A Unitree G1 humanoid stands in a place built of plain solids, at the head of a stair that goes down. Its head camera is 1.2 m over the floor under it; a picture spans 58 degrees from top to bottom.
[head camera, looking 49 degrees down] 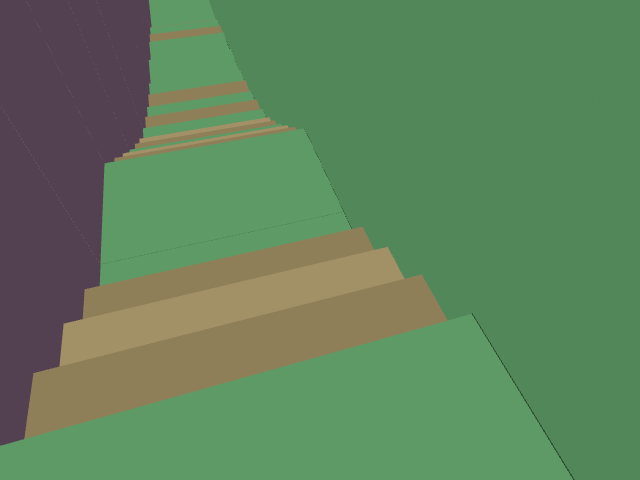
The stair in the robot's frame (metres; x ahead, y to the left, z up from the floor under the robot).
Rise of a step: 0.17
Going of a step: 0.30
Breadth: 1.41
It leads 17 degrees to the left of straight ahead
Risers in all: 4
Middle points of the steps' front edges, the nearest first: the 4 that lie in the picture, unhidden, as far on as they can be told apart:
0.53 0.19 0.00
0.81 0.28 -0.17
1.10 0.36 -0.34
1.38 0.45 -0.51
